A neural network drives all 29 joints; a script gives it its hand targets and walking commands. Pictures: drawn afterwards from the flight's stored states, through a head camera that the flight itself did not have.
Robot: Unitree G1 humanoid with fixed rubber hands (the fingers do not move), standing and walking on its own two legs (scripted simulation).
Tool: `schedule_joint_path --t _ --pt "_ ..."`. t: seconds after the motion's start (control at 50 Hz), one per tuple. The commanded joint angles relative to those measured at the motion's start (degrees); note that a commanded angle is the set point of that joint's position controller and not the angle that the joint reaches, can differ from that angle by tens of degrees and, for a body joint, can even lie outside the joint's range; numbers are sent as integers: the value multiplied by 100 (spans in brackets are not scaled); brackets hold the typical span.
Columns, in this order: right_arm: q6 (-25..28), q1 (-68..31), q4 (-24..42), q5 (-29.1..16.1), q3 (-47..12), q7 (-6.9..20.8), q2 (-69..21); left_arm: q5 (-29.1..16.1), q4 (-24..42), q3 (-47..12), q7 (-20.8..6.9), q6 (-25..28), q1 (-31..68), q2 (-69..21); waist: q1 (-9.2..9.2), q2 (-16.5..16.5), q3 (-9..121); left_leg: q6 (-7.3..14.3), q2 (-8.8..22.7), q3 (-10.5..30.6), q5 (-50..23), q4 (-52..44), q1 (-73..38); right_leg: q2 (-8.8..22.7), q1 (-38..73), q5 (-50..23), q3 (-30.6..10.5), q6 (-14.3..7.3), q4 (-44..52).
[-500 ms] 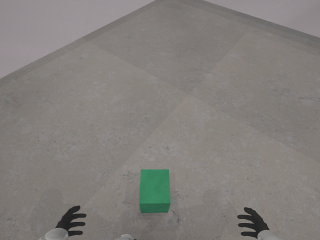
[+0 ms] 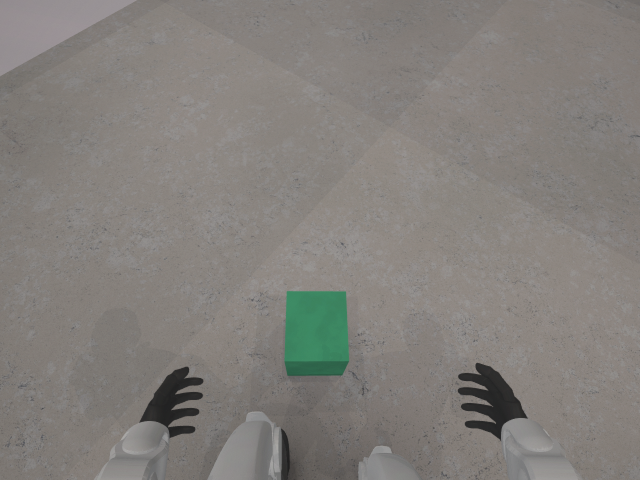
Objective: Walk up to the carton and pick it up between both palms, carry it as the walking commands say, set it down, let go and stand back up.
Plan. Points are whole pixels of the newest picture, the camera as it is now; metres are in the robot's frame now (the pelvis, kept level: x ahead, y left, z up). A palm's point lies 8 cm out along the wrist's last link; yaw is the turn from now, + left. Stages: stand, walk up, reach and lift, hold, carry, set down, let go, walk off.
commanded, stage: reach and lift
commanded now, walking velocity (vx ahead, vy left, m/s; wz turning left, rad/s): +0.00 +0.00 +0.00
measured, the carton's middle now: (315, 335) +0.46 +0.01 -0.61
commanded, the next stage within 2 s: none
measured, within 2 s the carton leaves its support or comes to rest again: neither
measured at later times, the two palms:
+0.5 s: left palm (195, 326) +0.34 +0.20 -0.14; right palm (455, 322) +0.35 -0.19 -0.12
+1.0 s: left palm (223, 271) +0.44 +0.18 -0.17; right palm (424, 263) +0.47 -0.17 -0.17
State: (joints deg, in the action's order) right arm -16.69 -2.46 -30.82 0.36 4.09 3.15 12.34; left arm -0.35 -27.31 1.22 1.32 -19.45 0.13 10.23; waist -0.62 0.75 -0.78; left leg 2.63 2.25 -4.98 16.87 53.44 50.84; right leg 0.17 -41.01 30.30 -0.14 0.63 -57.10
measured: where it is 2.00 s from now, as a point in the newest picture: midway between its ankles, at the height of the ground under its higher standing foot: outside the picture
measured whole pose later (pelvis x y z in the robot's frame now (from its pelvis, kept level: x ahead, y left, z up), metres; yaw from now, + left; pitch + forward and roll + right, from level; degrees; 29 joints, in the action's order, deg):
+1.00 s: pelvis -0.03 -0.01 -0.06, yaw -3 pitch +44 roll -3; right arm -3.0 -61.5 -53.1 0.4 15.2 -3.2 11.3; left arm 4.9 -45.1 18.8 6.9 -5.3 57.3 6.9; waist -2.6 1.7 3.3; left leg 2.5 4.4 -3.7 10.5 58.1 92.1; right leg -2.0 -84.1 25.7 0.6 0.4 -65.4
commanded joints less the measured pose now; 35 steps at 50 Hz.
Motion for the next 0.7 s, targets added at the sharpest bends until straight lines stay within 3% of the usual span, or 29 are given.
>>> schedule_joint_path --t 0.0,0.14,0.24,0.52,0.68 --pt "45 -834 408 -49 202 -98 575 -44 448 219 9 40 794 606 13 40 1700 -127 -264 655 -925 -6 -3336 -143 -1955 -527 -19 -201 1126" --pt "-275 -2456 177 -200 237 -310 509 -279 170 328 -1 -279 2520 812 87 -37 1973 -216 -220 620 -74 218 -3164 7 -2498 73 31 -247 961" --pt "-361 -3430 -223 -220 354 -389 465 -238 -373 520 39 -362 3439 734 44 -85 2313 -269 -164 683 59 264 -2840 -58 -2698 57 102 -184 732" --pt "572 -5723 -1322 -227 820 -480 601 77 -1252 1077 542 571 5732 337 -125 -220 4073 -394 -198 970 -679 407 -2740 -389 -3543 -570 148 -23 354" --pt "1096 -6389 -1884 -124 1144 -516 622 187 -1497 1240 712 1145 6392 40 -74 -353 4939 -367 -290 1071 -1564 585 -2590 -538 -4270 -1083 148 17 180"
